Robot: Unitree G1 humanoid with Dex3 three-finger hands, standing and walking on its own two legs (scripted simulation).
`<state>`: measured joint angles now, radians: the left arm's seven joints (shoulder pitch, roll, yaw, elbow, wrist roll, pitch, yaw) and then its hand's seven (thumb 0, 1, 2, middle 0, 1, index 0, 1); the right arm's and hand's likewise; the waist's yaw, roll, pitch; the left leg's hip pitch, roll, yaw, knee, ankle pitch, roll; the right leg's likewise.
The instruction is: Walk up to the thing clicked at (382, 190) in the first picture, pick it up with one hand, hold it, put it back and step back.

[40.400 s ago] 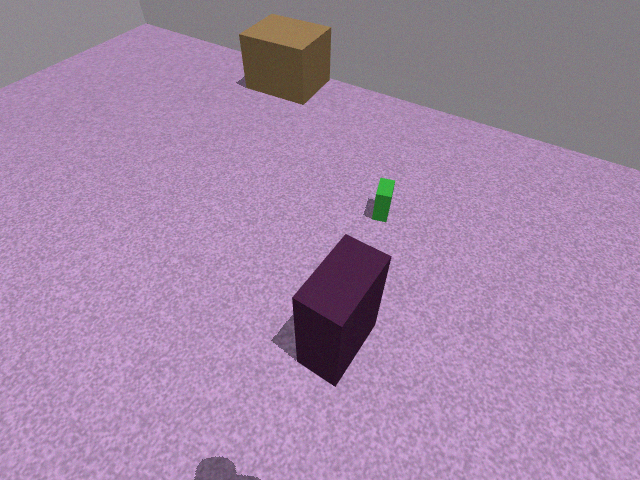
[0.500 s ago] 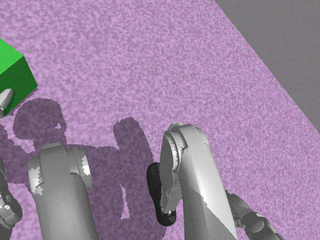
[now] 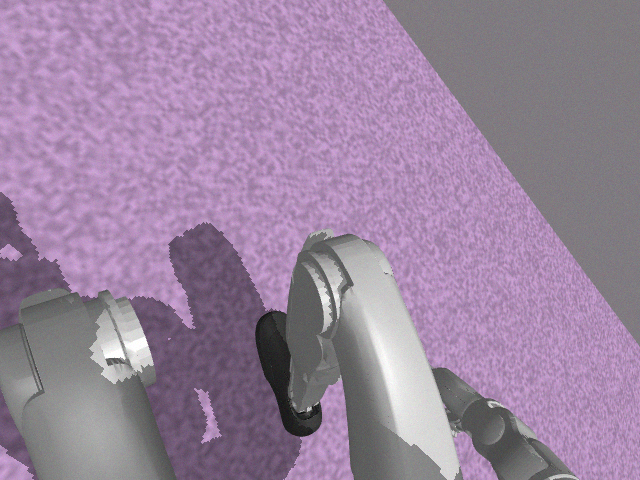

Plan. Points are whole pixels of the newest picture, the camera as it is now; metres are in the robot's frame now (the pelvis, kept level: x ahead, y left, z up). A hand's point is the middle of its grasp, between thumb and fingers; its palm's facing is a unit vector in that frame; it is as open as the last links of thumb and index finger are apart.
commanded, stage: lower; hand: left
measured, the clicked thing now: out of the picture +0.47 +0.30 -0.18
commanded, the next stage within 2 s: loosen in 0.70 s
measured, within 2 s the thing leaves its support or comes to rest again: rests again in 0.82 s
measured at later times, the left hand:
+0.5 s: hand out of the picture +0.45 +0.31 -0.18, palm faces +0.50 -0.87 -0.01, open 10.2 cm
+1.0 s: hand out of the picture +0.45 +0.31 -0.19, palm faces +0.51 -0.86 +0.00, open 10.1 cm
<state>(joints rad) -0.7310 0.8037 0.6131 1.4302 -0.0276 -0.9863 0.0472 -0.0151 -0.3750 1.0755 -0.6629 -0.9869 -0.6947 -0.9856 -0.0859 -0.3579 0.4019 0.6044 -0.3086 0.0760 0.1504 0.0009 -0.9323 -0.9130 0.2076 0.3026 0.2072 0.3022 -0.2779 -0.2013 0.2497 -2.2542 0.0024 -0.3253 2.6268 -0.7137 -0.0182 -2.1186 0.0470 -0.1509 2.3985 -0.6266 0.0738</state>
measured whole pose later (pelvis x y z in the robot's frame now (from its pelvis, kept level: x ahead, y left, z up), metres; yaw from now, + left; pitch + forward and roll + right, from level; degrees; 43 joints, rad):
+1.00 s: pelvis -0.01 +0.01 +0.00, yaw -3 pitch +13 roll -19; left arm -0.73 0.92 0.60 1.54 -0.02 -1.10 0.12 -0.02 -0.29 0.89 -0.70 -0.86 -0.74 -0.86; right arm -0.17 -0.36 0.53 0.54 -0.37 0.08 0.15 0.00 -0.92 -0.90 0.21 0.30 0.21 0.30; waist -0.29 -0.28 0.32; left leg -2.22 0.02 -0.40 2.67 -0.73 0.00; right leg -2.06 0.08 -0.21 2.37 -0.60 0.08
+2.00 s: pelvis -0.01 +0.01 +0.01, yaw -1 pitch +17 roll -18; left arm -0.65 0.86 0.56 1.19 -0.07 -0.88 -0.05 -0.02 -0.57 0.04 -0.10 -0.06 -0.10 -0.06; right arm -0.06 -0.35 0.40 0.56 -0.28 0.10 0.14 0.00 -0.93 -0.91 0.21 0.30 0.21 0.30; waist -0.20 -0.19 0.17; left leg -2.23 0.01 -0.34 2.60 -0.71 0.01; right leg -2.06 0.04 -0.18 2.34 -0.62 0.06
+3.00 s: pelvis +0.06 -0.02 +0.32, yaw +12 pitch +24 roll -3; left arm 0.12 0.34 0.17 0.31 0.00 0.14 0.13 -0.01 -0.57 0.03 -0.05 -0.05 -0.06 -0.04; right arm 0.14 -0.24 0.00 0.49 0.05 0.04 -0.11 0.01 -0.90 -0.90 0.21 0.30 0.21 0.30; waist -0.05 0.02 -0.16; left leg -1.31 0.06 -0.07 1.50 -0.61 -0.03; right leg -1.27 -0.03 -0.05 1.45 -0.59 0.02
